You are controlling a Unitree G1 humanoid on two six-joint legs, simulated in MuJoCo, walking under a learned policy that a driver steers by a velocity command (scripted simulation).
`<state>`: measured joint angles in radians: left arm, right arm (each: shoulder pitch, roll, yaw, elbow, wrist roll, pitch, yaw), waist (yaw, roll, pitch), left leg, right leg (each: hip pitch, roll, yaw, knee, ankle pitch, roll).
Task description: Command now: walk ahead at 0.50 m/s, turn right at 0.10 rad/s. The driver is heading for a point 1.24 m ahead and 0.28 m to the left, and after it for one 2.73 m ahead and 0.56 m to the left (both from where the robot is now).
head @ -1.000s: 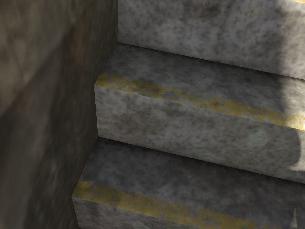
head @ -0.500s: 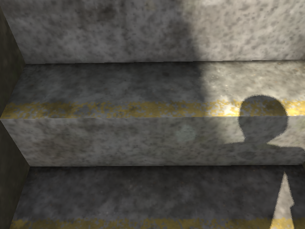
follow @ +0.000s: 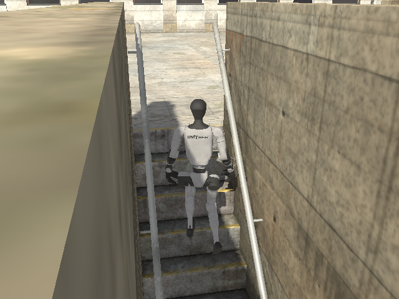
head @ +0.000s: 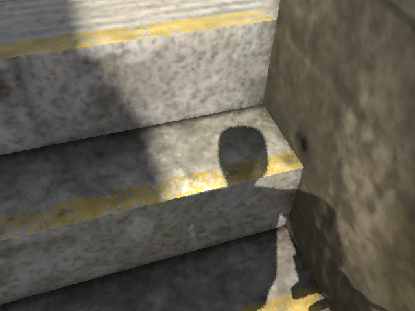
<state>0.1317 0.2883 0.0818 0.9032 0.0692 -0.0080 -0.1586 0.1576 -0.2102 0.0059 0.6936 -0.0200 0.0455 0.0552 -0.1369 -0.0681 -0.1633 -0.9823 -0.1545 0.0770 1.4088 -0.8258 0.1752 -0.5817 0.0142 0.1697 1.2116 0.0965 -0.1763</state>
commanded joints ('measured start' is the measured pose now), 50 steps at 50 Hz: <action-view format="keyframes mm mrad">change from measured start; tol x64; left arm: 1 109 -15 -14 -1 -42 -31 61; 50 228 70 -3 -184 23 61 108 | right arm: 1 307 -80 -34 81 79 -80 6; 50 61 -60 -5 15 96 -91 56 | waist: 1 26 85 -15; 50 323 -179 -109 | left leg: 1 301 116 -593 -433 27 41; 7 -520 33 -156 -426 208 -38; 15 -48 179 -413 -73 35 96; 19 -931 151 -218 939 206 -75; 32 277 -82 233 -141 135 -41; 41 439 152 -618 -838 256 91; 50 103 -38 -351 -715 1807 -15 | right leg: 1 -349 48 244 564 -36 71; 17 531 -289 -120 -896 549 -186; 20 1013 -637 312 -1056 -283 -236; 31 596 -399 -283 -896 2289 -244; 32 717 -266 -446 -714 1550 9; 33 715 -375 -263 -657 2162 -255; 37 -178 40 -143 523 -273 75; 45 -422 -21 -117 761 -464 184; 50 599 56 -244 -514 -231 150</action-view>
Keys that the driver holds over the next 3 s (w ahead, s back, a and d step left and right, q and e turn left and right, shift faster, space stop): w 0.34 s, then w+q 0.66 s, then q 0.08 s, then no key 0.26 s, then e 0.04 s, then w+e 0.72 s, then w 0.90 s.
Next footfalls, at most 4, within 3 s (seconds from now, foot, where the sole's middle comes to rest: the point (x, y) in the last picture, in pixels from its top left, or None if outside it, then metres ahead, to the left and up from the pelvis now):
0.30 right None -0.05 -0.11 -0.86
0.68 left None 0.12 0.09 -0.63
1.04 right None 0.19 -0.09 -0.63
1.36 left None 0.37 0.30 -0.40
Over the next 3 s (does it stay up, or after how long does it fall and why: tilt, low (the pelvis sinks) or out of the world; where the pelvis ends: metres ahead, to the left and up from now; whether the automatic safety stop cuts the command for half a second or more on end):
stays up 0.72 0.22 0.66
